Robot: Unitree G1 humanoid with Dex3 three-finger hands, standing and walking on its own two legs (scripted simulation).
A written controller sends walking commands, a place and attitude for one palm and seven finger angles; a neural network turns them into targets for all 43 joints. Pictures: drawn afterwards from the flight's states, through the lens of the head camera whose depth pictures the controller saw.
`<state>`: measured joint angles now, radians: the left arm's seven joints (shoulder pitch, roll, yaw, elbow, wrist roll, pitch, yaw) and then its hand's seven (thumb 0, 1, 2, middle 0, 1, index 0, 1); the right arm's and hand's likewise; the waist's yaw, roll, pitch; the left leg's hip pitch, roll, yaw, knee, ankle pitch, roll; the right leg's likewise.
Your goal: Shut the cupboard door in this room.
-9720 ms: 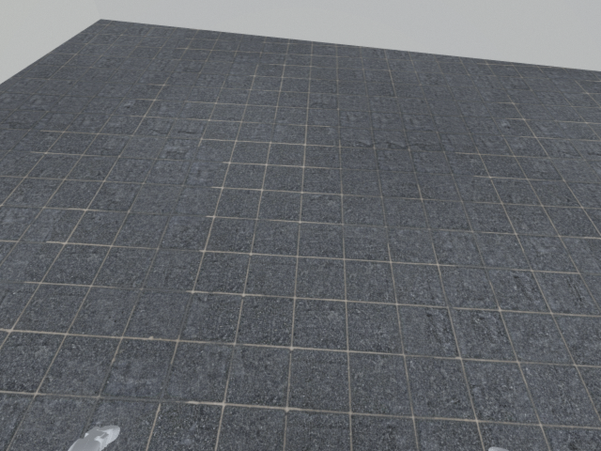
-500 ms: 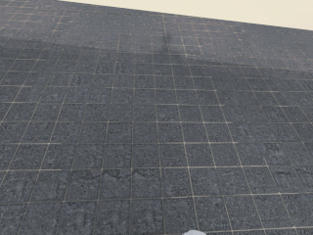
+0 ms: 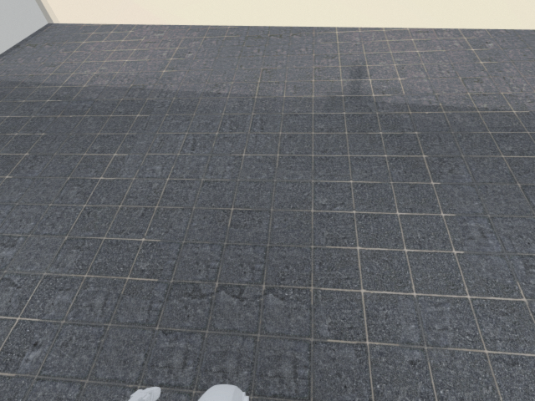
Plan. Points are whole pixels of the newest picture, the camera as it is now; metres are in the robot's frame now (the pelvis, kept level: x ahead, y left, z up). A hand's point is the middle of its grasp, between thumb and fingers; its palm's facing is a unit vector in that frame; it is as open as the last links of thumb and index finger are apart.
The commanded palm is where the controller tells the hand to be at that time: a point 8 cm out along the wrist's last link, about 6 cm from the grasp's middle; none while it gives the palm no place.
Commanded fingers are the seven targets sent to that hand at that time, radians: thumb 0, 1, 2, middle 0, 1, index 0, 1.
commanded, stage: turn or walk to find it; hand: left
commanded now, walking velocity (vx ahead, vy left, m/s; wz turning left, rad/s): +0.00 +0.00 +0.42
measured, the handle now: out of the picture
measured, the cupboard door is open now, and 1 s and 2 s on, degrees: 92 92 92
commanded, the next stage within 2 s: none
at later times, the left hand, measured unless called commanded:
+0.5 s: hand out of the picture -0.06 +0.27 -0.19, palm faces +0.28 -0.93 -0.23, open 7.4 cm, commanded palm none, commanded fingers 0.00 0.90 0.90 -0.20 -0.30 -0.20 -0.30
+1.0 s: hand out of the picture -0.02 +0.21 -0.14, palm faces +0.38 -0.88 -0.28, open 7.4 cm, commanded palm none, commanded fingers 0.00 0.90 0.90 -0.20 -0.30 -0.20 -0.30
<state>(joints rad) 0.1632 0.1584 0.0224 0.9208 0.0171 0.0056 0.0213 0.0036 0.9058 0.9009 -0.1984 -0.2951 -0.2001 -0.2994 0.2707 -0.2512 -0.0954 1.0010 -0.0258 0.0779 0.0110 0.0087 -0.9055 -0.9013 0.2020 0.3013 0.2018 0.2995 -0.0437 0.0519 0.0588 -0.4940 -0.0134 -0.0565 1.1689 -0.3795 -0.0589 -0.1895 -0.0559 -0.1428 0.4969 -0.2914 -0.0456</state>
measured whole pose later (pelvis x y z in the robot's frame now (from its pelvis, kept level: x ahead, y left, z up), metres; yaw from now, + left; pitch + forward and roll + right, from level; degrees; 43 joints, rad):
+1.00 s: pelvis -0.05 -0.01 +0.00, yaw +24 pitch -1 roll +2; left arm 0.15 0.17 0.03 0.90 0.02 0.01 0.02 0.00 0.91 0.90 -0.20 -0.29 -0.20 -0.30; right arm 0.28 -0.24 -0.09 1.00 -0.03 0.08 0.01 0.01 -0.90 -0.90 0.20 0.30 0.20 0.30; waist -0.04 0.05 0.05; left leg -0.48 -0.06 -0.07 0.99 -0.43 -0.03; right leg -0.23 -0.04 -0.10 0.54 -0.30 -0.03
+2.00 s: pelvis -0.09 -0.05 -0.01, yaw +49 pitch -1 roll +2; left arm 0.14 0.17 0.03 0.90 0.02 0.01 0.02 0.00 0.91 0.90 -0.20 -0.29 -0.20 -0.30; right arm 0.26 -0.24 -0.09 0.99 -0.02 0.07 0.00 0.01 -0.90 -0.90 0.20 0.30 0.20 0.30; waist -0.04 0.06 0.07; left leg -0.45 -0.06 -0.08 0.96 -0.45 -0.03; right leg -0.24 -0.04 -0.10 0.55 -0.31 -0.04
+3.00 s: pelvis -0.13 -0.10 -0.01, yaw +73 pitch +0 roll +1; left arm 0.10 0.20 0.04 0.91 0.01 0.02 0.02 0.00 0.91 0.90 -0.19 -0.29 -0.20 -0.30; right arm 0.28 -0.21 -0.07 0.99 -0.02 0.05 0.00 0.01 -0.90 -0.90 0.21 0.30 0.21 0.30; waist -0.04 0.03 0.06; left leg -0.33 -0.07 -0.11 0.54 -0.21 0.00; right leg -0.24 -0.02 -0.05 0.53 -0.30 0.04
